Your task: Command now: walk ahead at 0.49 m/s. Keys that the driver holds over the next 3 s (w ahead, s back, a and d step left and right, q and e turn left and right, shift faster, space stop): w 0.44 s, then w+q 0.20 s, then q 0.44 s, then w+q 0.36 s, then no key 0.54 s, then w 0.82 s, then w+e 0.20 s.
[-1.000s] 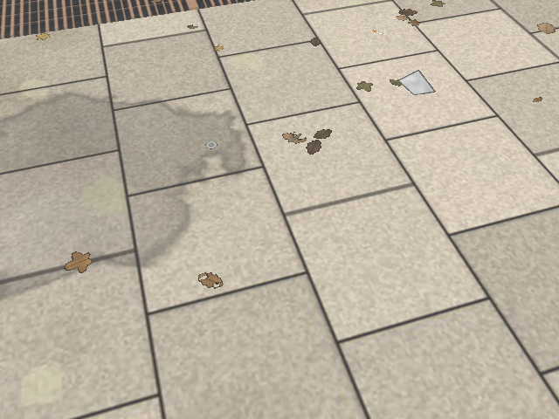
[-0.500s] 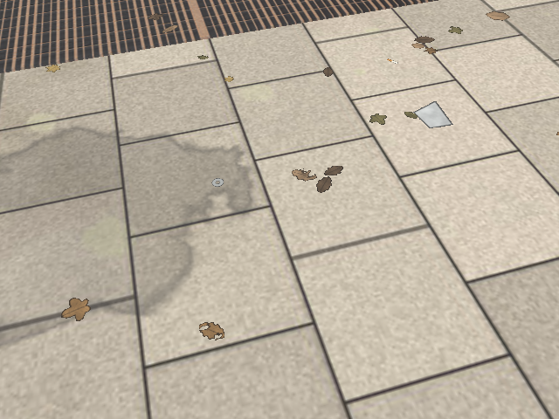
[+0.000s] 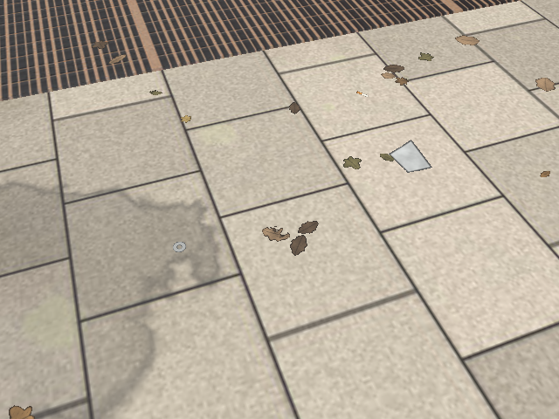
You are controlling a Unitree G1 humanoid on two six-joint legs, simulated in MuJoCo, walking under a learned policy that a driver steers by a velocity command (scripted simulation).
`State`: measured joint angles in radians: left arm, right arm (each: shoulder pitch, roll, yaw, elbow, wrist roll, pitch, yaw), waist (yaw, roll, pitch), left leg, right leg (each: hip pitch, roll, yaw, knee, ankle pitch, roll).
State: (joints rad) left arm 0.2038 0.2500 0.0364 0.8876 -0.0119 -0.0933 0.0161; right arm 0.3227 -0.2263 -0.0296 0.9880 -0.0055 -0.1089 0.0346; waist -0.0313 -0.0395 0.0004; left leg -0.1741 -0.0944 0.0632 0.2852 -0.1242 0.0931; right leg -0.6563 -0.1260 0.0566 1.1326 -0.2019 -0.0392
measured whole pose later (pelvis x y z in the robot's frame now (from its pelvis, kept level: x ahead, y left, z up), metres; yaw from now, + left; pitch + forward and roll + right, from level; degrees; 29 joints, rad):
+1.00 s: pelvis +0.49 -0.02 -0.02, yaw +16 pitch +3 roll -1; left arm 0.14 0.28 0.04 0.81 0.01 -0.05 0.04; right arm 0.15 -0.28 -0.07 0.75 0.00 -0.03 0.02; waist -0.01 -0.02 0.05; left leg -0.45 -0.11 -0.02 0.48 -0.08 0.10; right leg -0.53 -0.02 0.05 1.25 -0.47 0.04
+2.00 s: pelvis +0.68 +0.05 -0.01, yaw +37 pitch +1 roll +1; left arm 0.22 0.26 0.04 0.81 0.01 0.00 0.04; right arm 0.12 -0.21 -0.04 0.73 -0.02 0.00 0.01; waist 0.01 -0.03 0.01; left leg -0.34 -0.04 0.01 0.48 -0.16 0.03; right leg -0.38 -0.08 0.02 0.73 -0.36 0.07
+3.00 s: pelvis +1.02 +0.30 -0.02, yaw +33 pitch +1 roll +0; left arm 0.12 0.27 0.05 0.74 -0.01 -0.08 -0.04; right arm 0.33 -0.27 -0.04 0.91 0.01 -0.10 0.00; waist -0.02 0.00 0.06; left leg -0.28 0.01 -0.04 1.16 -0.41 0.03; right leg -0.43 0.06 -0.03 0.54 -0.13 -0.09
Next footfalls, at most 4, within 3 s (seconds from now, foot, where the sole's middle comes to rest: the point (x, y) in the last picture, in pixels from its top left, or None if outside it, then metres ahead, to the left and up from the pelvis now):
0.30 right None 0.33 -0.17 -0.78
0.84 left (255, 385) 0.61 0.07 -0.78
1.34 right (332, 355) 0.68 -0.13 -0.78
1.74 left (203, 356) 0.69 0.20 -0.78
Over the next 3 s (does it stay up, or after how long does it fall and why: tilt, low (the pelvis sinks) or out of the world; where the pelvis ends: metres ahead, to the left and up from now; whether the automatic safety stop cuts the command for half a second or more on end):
stays up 1.02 0.30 -0.02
